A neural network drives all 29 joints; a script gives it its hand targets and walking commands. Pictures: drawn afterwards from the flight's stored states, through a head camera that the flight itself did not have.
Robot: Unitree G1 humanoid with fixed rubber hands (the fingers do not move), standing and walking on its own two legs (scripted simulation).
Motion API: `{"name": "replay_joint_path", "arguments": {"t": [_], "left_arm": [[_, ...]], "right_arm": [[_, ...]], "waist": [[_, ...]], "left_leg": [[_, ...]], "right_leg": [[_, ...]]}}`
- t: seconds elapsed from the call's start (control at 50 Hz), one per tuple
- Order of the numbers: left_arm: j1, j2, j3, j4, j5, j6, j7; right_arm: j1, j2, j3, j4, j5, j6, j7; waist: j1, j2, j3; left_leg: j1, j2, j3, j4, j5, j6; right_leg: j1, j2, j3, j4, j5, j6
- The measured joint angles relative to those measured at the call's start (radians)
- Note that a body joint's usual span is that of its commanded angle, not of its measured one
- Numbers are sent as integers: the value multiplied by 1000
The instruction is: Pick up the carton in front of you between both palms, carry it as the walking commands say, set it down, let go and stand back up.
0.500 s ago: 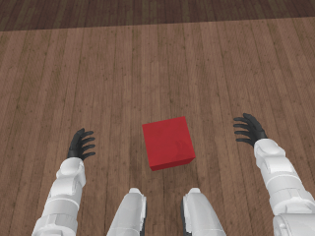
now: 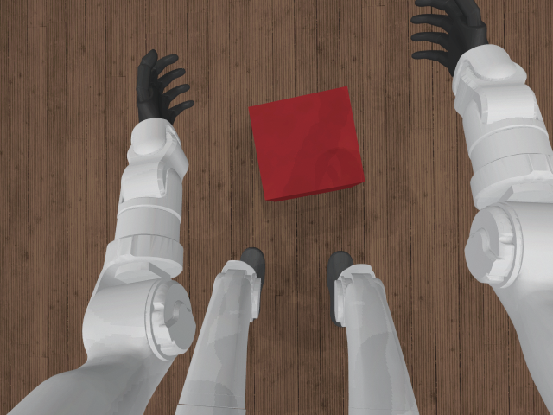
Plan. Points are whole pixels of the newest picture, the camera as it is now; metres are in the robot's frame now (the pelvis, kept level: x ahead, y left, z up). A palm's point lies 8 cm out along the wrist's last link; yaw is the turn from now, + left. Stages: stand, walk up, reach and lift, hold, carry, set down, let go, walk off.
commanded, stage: reach and lift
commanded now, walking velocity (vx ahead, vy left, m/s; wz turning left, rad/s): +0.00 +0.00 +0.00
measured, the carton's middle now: (305, 153) +0.49 +0.00 -0.51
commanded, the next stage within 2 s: none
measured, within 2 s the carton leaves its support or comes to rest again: leaves its support in 1.56 s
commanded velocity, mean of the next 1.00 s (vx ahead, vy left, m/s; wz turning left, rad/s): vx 0.00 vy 0.00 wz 0.00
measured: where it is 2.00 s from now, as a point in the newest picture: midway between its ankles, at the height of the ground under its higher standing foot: (294, 299)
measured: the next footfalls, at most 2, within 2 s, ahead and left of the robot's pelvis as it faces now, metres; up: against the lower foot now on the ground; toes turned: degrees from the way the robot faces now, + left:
none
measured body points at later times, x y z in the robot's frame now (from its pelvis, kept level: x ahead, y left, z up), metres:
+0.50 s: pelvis -0.02 +0.01 -0.19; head +0.33 -0.01 +0.09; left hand +0.47 +0.20 -0.35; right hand +0.53 -0.18 -0.36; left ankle +0.10 +0.15 -0.60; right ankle +0.09 -0.11 -0.60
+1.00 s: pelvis -0.02 +0.01 -0.26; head +0.34 -0.02 -0.01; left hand +0.50 +0.19 -0.44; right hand +0.54 -0.17 -0.45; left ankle +0.09 +0.15 -0.60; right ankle +0.09 -0.11 -0.60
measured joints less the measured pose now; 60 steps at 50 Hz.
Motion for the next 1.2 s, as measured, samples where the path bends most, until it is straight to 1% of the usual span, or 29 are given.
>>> {"name": "replay_joint_path", "arguments": {"t": [0.1, 0.18, 0.28, 0.34, 0.4, 0.48, 0.56, 0.68, 0.74, 0.78, 0.82, 0.86, 0.92, 1.04, 1.14, 1.2], "left_arm": [[42, -5, 30, 43, 36, -61, -31], [64, 3, 24, 68, 23, -105, -42], [62, 33, -47, 72, -59, -140, -26], [49, 61, -107, 54, -126, -139, -4], [23, 90, -156, 43, -184, -128, 17], [-32, 116, -195, 52, -235, -107, 40], [-113, 125, -209, 110, -245, -91, 51], [-242, 125, -202, 224, -226, -99, 51], [-306, 157, -223, 291, -229, -107, 48], [-329, 177, -226, 293, -252, -123, 49], [-335, 189, -249, 308, -292, -138, 43], [-334, 195, -276, 337, -326, -143, 33], [-331, 202, -294, 356, -345, -151, 28], [-330, 196, -291, 369, -336, -179, 28], [-310, 176, -268, 388, -301, -189, 31], [-304, 173, -266, 384, -295, -193, 33]], "right_arm": [[49, 42, -29, 20, -30, -45, -23], [104, 67, -19, -3, -16, -79, -56], [135, 54, 53, -64, 64, -107, -97], [129, 18, 108, -103, 125, -105, -108], [102, -19, 147, -115, 174, -98, -111], [43, -53, 174, -83, 217, -86, -108], [-41, -75, 187, -4, 244, -81, -101], [-171, -99, 214, 124, 264, -97, -94], [-204, -114, 229, 156, 273, -113, -100], [-216, -121, 244, 161, 281, -125, -109], [-214, -118, 270, 156, 290, -136, -119], [-206, -105, 286, 146, 291, -143, -127], [-196, -83, 281, 128, 284, -147, -141], [-172, -66, 290, 104, 298, -149, -156], [-157, -45, 296, 126, 301, -148, -149], [-156, -31, 292, 129, 294, -151, -150]], "waist": [[-13, -4, -74], [-27, -3, -114], [-37, 7, -102], [-37, 15, -64], [-38, 19, -18], [-40, 20, 45], [-41, 19, 110], [-39, 25, 225], [-27, 39, 272], [-23, 51, 308], [-24, 61, 334], [-31, 71, 337], [-44, 76, 329], [-57, 61, 298], [-53, 53, 264], [-48, 51, 261]], "left_leg": [[-118, -4, -1, 90, -51, -2], [-249, -15, -6, 216, -106, -5], [-415, -37, -10, 392, -160, -8], [-494, -47, -9, 496, -180, -9], [-556, -54, -6, 592, -191, -10], [-616, -61, -4, 702, -192, -12], [-658, -64, -4, 781, -182, -15], [-698, -66, -1, 859, -165, -18], [-711, -71, -2, 892, -166, -22], [-707, -74, 0, 914, -171, -24], [-698, -74, 3, 934, -183, -25], [-698, -78, 5, 951, -194, -26], [-702, -81, 2, 970, -209, -28], [-709, -74, -7, 992, -232, -30], [-715, -68, -5, 988, -236, -25], [-717, -68, -1, 979, -230, -23]], "right_leg": [[-118, 2, 2, 90, -51, -1], [-248, 0, 2, 218, -107, 1], [-412, -1, 10, 395, -163, 11], [-490, 0, 15, 498, -184, 18], [-551, 1, 20, 594, -195, 25], [-609, 3, 22, 701, -197, 32], [-649, 5, 22, 778, -186, 36], [-689, 3, 21, 855, -168, 36], [-703, -1, 19, 891, -171, 33], [-700, -9, 19, 917, -180, 28], [-691, -17, 19, 942, -195, 23], [-690, -24, 18, 962, -211, 20], [-693, -29, 14, 982, -229, 17], [-699, -24, 4, 996, -245, 15], [-706, -18, 6, 987, -244, 20], [-709, -17, 10, 980, -238, 22]]}}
